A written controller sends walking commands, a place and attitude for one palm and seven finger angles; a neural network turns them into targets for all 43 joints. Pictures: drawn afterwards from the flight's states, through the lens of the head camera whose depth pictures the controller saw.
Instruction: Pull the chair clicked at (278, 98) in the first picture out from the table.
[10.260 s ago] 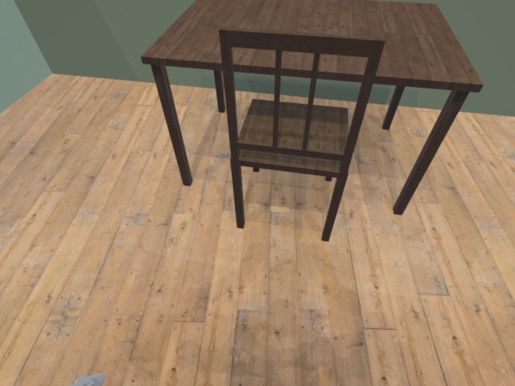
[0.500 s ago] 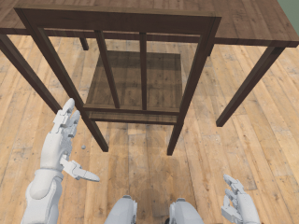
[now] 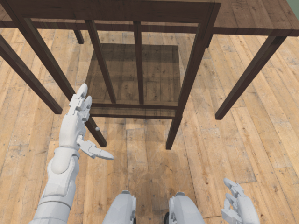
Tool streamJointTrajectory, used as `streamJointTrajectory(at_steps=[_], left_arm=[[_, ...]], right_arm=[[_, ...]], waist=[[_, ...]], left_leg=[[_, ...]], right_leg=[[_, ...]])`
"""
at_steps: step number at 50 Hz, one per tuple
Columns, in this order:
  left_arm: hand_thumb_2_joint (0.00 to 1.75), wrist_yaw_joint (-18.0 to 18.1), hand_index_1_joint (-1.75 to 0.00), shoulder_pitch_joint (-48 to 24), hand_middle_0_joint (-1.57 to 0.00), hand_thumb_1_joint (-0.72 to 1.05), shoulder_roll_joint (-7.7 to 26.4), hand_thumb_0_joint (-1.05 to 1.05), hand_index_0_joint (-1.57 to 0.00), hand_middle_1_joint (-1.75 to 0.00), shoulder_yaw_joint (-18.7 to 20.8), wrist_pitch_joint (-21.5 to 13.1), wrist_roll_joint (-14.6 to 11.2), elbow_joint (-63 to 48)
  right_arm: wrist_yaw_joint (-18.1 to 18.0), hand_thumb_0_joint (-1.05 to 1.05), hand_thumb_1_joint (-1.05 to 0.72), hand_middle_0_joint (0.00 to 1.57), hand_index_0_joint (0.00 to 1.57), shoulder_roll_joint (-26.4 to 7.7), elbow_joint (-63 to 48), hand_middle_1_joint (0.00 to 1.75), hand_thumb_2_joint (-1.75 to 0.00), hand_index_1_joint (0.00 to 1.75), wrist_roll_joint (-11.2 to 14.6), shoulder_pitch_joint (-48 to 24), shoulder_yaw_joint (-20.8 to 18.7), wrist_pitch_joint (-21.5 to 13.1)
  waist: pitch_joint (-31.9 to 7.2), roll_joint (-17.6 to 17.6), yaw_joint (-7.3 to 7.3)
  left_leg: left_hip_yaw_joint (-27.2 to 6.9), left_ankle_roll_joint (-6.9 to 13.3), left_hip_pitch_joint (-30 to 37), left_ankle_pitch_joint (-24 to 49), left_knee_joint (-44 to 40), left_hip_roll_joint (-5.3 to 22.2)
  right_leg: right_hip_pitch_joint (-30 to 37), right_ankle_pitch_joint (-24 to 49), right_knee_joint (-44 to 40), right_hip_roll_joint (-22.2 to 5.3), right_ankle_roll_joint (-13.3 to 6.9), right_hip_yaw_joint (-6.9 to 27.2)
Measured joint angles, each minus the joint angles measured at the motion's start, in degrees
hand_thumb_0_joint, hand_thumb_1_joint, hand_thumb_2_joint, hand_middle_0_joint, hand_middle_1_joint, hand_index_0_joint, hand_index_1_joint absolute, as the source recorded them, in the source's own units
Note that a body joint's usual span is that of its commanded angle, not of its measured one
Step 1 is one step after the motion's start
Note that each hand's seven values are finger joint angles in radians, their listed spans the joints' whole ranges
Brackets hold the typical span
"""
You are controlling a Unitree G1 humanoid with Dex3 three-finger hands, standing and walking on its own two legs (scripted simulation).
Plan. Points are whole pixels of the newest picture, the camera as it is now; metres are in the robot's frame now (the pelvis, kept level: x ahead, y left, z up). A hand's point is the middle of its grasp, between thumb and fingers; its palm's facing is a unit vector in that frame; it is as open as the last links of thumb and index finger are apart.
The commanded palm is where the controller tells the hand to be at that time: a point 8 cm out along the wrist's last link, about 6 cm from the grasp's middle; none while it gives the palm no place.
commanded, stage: aim the fingers beside a spindle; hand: left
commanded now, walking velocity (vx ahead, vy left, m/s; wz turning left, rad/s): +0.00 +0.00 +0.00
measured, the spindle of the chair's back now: (104, 71) +0.53 +0.16 +0.04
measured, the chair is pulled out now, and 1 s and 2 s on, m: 0.00 0.00 0.00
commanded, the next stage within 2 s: push the fingers through the gap in 0.94 s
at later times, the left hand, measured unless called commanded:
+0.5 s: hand (107, 119) +0.38 +0.13 +0.01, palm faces -0.01 -1.00 -0.06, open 16.9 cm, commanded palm +0.35 +0.19 +0.01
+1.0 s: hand (109, 121) +0.38 +0.13 +0.01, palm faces -0.01 -1.00 -0.06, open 17.0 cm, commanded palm +0.35 +0.18 +0.01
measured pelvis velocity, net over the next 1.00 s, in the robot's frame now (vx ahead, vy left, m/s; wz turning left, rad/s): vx -0.01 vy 0.00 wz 0.00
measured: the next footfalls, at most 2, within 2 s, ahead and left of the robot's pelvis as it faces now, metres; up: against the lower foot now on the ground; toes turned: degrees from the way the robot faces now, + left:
none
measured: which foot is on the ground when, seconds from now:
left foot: down 0.00-1.00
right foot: down 0.00-1.00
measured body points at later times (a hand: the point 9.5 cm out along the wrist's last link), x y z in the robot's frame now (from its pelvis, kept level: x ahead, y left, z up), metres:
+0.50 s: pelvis +0.00 +0.00 -0.01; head +0.12 -0.01 +0.42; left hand +0.38 +0.19 +0.02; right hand +0.14 -0.25 -0.13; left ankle +0.02 +0.12 -0.63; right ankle +0.03 -0.11 -0.63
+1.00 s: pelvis -0.01 +0.00 -0.01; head +0.12 -0.01 +0.42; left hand +0.37 +0.18 +0.02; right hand +0.15 -0.25 -0.13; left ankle +0.02 +0.12 -0.63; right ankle +0.03 -0.11 -0.63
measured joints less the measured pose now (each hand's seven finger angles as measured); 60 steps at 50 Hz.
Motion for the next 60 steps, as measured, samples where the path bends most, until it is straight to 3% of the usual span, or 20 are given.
streamJointTrajectory(at_steps=[19, 43, 60], left_arm=[[0.30, 3.01, -0.08, -9.38, -0.06, -0.50, -0.70, -0.02, -0.06, -0.08, 1.00, -3.30, 1.79, 9.78], [0.30, 3.95, -0.08, -9.01, -0.06, -0.50, -1.36, -0.02, -0.06, -0.08, -0.01, -4.96, 2.49, 10.85], [0.30, 4.29, -0.08, -13.76, -0.06, -0.50, -0.67, -0.02, -0.06, -0.08, 1.02, -4.79, 2.89, 14.92]], right_arm=[[1.12, 0.01, -0.90, 0.20, 0.20, 0.22, 1.04, 0.30, -0.90, 0.30, -0.44, 0.58, -0.45, 2.66], [1.34, 0.01, -0.90, 0.20, 0.20, 0.12, 0.55, 0.30, -0.90, 0.30, -0.23, 0.03, -0.56, 4.34], [1.05, 0.01, -0.90, 0.20, 0.20, 0.15, 1.06, 0.30, -0.90, 0.30, -0.34, 0.00, -0.32, 4.38]], waist=[[-0.50, 0.06, -1.03], [-0.61, 0.14, -0.78], [-0.51, 0.24, -1.23]], left_leg=[[0.60, -0.15, -3.77, -0.51, 2.21, 0.14], [0.69, -0.19, -3.92, -0.33, 2.38, 0.06], [0.47, -0.26, -5.48, -0.48, 3.25, -0.03]], right_leg=[[-4.29, -0.55, 2.78, 0.12, -0.20, 0.56], [-4.56, -0.46, 3.16, 0.06, -0.26, 0.69], [-6.03, -0.67, 4.00, -0.01, -0.33, 0.48]])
